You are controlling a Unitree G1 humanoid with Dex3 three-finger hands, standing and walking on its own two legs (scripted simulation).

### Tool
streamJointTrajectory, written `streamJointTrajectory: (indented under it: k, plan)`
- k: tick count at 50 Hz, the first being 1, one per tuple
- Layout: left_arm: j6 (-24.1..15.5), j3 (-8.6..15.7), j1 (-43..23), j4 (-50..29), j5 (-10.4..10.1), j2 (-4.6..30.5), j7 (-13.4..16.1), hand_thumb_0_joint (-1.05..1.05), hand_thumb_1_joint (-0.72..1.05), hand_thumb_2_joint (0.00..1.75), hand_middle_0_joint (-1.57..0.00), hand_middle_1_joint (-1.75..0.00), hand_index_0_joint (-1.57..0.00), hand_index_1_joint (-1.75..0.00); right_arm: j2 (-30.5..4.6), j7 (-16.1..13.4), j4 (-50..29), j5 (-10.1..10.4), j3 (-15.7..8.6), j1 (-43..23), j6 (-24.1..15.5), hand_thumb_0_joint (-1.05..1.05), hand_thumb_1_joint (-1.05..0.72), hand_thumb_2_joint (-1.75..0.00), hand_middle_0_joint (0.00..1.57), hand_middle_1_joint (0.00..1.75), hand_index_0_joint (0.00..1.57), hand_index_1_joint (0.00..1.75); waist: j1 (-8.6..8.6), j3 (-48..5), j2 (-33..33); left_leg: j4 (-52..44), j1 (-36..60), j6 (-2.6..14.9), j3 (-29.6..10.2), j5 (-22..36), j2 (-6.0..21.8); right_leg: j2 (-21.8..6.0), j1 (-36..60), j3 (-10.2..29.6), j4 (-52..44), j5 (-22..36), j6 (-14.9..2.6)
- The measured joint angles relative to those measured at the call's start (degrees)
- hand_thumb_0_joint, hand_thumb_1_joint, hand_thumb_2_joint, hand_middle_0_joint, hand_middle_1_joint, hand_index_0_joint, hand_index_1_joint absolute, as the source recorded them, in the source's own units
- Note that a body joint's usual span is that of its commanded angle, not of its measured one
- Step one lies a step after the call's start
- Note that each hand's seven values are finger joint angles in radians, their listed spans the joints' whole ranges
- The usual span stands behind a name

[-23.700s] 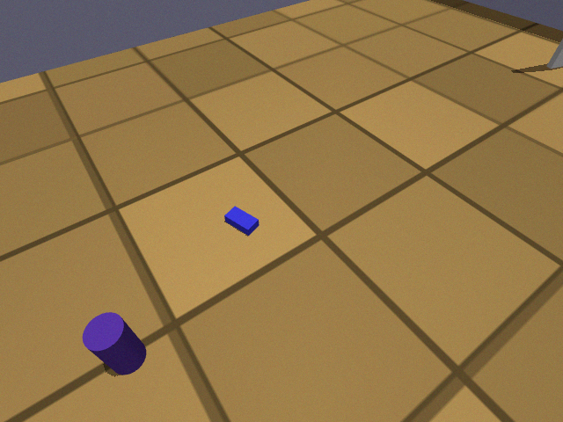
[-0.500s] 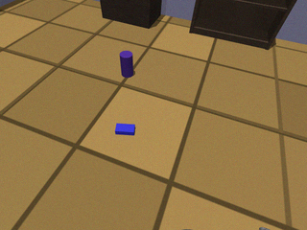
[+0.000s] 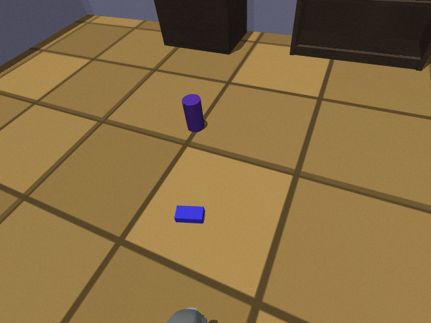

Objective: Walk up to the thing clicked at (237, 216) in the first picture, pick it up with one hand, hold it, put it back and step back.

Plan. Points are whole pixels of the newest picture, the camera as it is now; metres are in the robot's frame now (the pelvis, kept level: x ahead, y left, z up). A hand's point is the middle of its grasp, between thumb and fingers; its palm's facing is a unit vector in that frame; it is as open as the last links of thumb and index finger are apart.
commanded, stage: walk up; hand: left
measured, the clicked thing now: (189, 214) +0.74 +0.26 -0.75
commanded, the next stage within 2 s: none
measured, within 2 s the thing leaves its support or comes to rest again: neither
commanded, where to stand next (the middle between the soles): +0.34 +0.03 m, yaw +0 degrees
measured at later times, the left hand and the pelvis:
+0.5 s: hand (97, 304) +0.19 +0.30 -0.15, palm faces -0.03 -0.94 -0.34, open 7.4 cm; pelvis +0.14 +0.03 +0.00, yaw +1 degrees
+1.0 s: hand (121, 255) +0.30 +0.29 -0.16, palm faces -0.01 -0.91 -0.41, open 7.4 cm; pelvis +0.22 +0.02 -0.02, yaw +1 degrees
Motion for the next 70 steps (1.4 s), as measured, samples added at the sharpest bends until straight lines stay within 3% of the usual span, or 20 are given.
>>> streamJointTrajectory:
  k: [5, 10, 12, 15, 17, 24, 29, 31, 33, 38, 41, 46, 49, 51, 54, 58, 70]
  plan:
    - [0.17, 0.21, 1.36, -0.66, 0.48, 1.15, 0.09, 0.0, 0.9, 0.9, -0.21, -0.3, -0.2, -0.3, 0.97, 0.98, -0.14, -0.67, -0.17, -0.96, 0.64, 0.01, -0.91, -0.9, 0.2, 0.3, 0.21, 0.3, 0.44, 0.45, -1.09, -13.31, -0.29, -0.68, 0.61, 5.36, 1.61, 0.57, 3.26, -1.4, -1.03, -2.35, 0.4]
    - [0.7, 0.04, 2.18, -1.14, 0.35, 2.4, 0.14, 0.0, 0.9, 0.9, -0.21, -0.3, -0.2, -0.3, 1.59, 1.31, 0.06, -1.06, -0.43, -1.2, 0.03, 0.01, -0.9, -0.9, 0.2, 0.3, 0.21, 0.3, 0.41, -0.39, -3.03, -23.41, 5.09, 0.27, 2.67, 10.46, 0.75, -0.42, 4.59, -2.46, 4.5, -8.75, 1.97]
    - [1.43, 0.06, 1.72, -0.66, 0.15, 2.77, 0.49, 0.0, 0.9, 0.9, -0.21, -0.3, -0.2, -0.3, 2.34, 0.97, -0.14, -1.46, -0.54, -1.77, -0.81, 0.01, -0.9, -0.9, 0.2, 0.3, 0.21, 0.3, 0.33, 0.14, -5.89, -21.66, 6.09, 0.27, 4.35, 10.72, -1.22, -3.02, 2.62, -0.75, 12.27, -11.22, 0.57]
    - [2.64, -0.61, 0.71, 0.37, 0.18, 1.62, 0.92, 0.01, 0.9, 0.9, -0.21, -0.3, -0.2, -0.3, 2.55, 0.46, -1.66, -0.77, -0.4, -1.5, -1.64, 0.01, -0.9, -0.89, 0.2, 0.3, 0.21, 0.3, -1.04, 0.08, -5.3, -19.67, 7.52, 1.05, 4.38, 7.41, -0.67, -0.6, -4.47, 2.87, 28.11, -13.45, -0.94]
    - [2.74, -0.89, 0.02, 0.66, 0.17, 1.78, 0.72, 0.01, 0.9, 0.9, -0.21, -0.3, -0.2, -0.3, 3.14, 0.12, -2.0, -0.34, 0.0, -0.71, -1.67, 0.01, -0.9, -0.89, 0.2, 0.3, 0.21, 0.3, -1.9, -0.11, -5.57, -21.82, 9.88, 1.16, 4.28, 7.45, -0.46, 0.03, -8.5, 3.87, 32.23, -11.86, -1.2]
    - [2.34, 0.3, -1.36, 0.55, 0.19, 2.57, -0.73, 0.0, 0.9, 0.9, -0.2, -0.3, -0.2, -0.3, 2.48, 0.19, -1.33, -0.73, 0.65, 2.79, -1.24, 0.01, -0.9, -0.89, 0.2, 0.3, 0.21, 0.3, -3.02, -0.7, -6.35, -27.51, 15.27, 1.21, 4.98, 7.17, -1.13, -3.03, -14.6, 4.21, 20.62, -4.03, 0.78]
    - [2.04, 0.67, -0.88, 1.95, 0.53, 2.34, -0.86, 0.0, 0.9, 0.9, -0.2, -0.3, -0.2, -0.3, 0.49, 0.24, -1.11, -0.95, -0.1, 4.44, -0.18, 0.01, -0.9, -0.89, 0.2, 0.3, 0.21, 0.3, -3.82, -1.4, -3.88, -25.76, 16.14, 0.57, 5.38, 3.65, -0.6, -2.51, -11.82, 3.58, 9.91, -0.3, 1.08]
    - [1.36, 0.8, -0.28, 2.22, 0.75, 2.69, -0.33, 0.0, 0.9, 0.9, -0.21, -0.3, -0.2, -0.3, 0.0, 0.12, -1.04, -0.83, -0.16, 4.82, 0.59, 0.01, -0.9, -0.89, 0.2, 0.3, 0.21, 0.3, -3.76, -1.78, -3.15, -22.39, 15.48, -0.08, 5.49, 0.79, -0.17, -1.54, -8.61, 3.09, 5.14, 2.27, 0.96]
    - [0.58, 1.04, -0.7, 2.69, 1.08, 1.88, 0.65, 0.0, 0.9, 0.9, -0.2, -0.3, -0.2, -0.3, -0.54, -0.42, -0.44, -0.64, -0.38, 4.46, 1.42, 0.01, -0.9, -0.89, 0.2, 0.3, 0.21, 0.3, -3.33, -1.09, -0.1, -15.43, 13.63, 0.75, 3.78, -2.99, 1.8, 0.66, -7.58, 1.88, 5.91, 2.02, 1.23]
    - [0.33, -0.61, -2.05, 1.46, 0.38, 0.03, 2.08, 0.0, 0.9, 0.9, -0.21, -0.3, -0.2, -0.3, 0.72, -1.89, 1.06, -0.23, 0.69, 1.6, 2.98, 0.01, -0.91, -0.9, 0.2, 0.3, 0.2, 0.3, -1.5, 0.44, 0.74, -2.23, 6.68, 0.36, 0.34, -8.64, -2.09, 0.26, -5.78, 2.56, 5.02, 0.68, 0.65]
    - [0.35, -1.58, -3.05, 0.75, 0.23, -0.73, 2.61, 0.0, 0.9, 0.9, -0.21, -0.3, -0.2, -0.3, 1.18, -2.08, 0.9, 0.02, 1.03, -0.51, 2.91, 0.01, -0.91, -0.9, 0.2, 0.3, 0.21, 0.3, -1.24, 1.78, 0.95, -3.08, 4.16, 0.07, -0.81, -6.92, -2.02, 0.03, -4.73, 2.73, 3.51, 1.12, 0.8]
    - [1.41, -2.24, -5.45, 0.56, 0.48, -0.94, 3.08, 0.0, 0.9, 0.9, -0.21, -0.3, -0.2, -0.3, 1.98, -2.21, 2.02, 0.25, 1.09, -3.38, 3.24, 0.01, -0.91, -0.89, 0.2, 0.3, 0.21, 0.3, -1.32, 2.47, 0.2, -12.25, 5.27, -0.47, -1.17, -1.53, -0.67, -0.38, -5.32, 2.58, 6.26, -0.81, 1.44]
    - [2.55, -2.4, -7.5, 0.89, 0.02, -0.44, 3.04, 0.0, 0.9, 0.9, -0.21, -0.3, -0.2, -0.3, 2.42, -2.31, 3.45, 0.14, 0.89, -4.46, 2.95, 0.01, -0.9, -0.89, 0.2, 0.3, 0.21, 0.3, -1.86, 2.15, -1.22, -18.84, 8.42, -0.92, -0.24, 5.0, -0.87, -1.23, -6.94, 2.29, 10.86, -3.48, 2.3]
    - [3.57, -2.2, -9.43, 1.74, -0.35, -0.03, 3.17, 0.0, 0.9, 0.9, -0.21, -0.3, -0.2, -0.3, 3.44, -2.48, 4.77, -0.29, 0.94, -5.36, 2.76, 0.01, -0.91, -0.89, 0.2, 0.3, 0.21, 0.3, -1.65, 2.5, -3.98, -18.59, 8.86, -2.05, 0.78, 5.08, -2.2, -2.67, -7.44, 3.39, 12.8, -4.48, 2.64]
    - [4.16, -2.33, -11.0, 3.42, -0.68, -0.33, 3.21, 0.0, 0.9, 0.9, -0.21, -0.3, -0.2, -0.3, 3.83, -2.14, 6.28, -0.15, 1.72, -6.01, 2.75, 0.01, -0.9, -0.89, 0.2, 0.3, 0.21, 0.3, -1.79, 1.53, -4.14, -17.29, 8.35, -2.06, 0.14, 3.98, -1.02, -0.67, -6.42, 3.6, 11.22, -5.78, 1.54]
    - [3.94, -2.4, -11.55, 6.22, -0.51, -0.23, 2.69, 0.0, 0.9, 0.9, -0.21, -0.3, -0.2, -0.3, 4.46, -2.0, 8.26, -0.05, 2.62, -7.1, 2.92, 0.01, -0.9, -0.89, 0.2, 0.3, 0.21, 0.3, -1.9, 0.02, -4.9, -18.33, 8.93, -2.23, -0.37, 4.4, -0.41, -0.02, -4.37, 3.11, 6.87, -1.33, 2.96]
    - [3.97, -2.63, -11.09, 14.39, -0.33, -0.46, 1.84, 0.0, 0.9, 0.9, -0.21, -0.3, -0.2, -0.3, 5.04, -1.56, 12.76, -0.02, 3.61, -10.03, 2.6, 0.01, -0.9, -0.89, 0.2, 0.3, 0.21, 0.3, -1.03, -1.35, -3.5, -26.92, 12.67, -2.18, -0.73, 8.46, -0.55, 0.0, 0.21, 2.36, -3.01, 3.03, 3.52]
